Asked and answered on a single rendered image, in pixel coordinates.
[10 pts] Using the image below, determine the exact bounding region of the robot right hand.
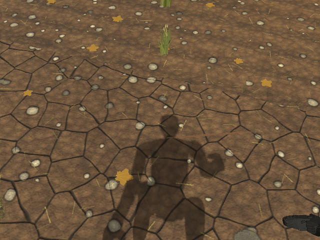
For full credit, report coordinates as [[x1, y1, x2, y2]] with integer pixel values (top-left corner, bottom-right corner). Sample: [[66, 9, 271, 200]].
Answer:
[[282, 213, 320, 237]]

